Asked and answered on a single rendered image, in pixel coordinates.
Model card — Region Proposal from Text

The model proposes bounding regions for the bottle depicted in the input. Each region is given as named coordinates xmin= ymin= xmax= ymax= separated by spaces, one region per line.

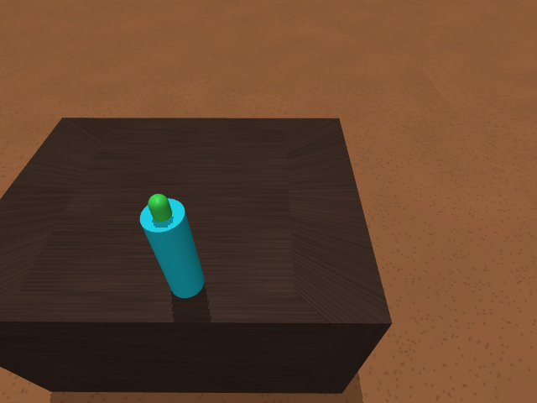
xmin=140 ymin=194 xmax=205 ymax=298

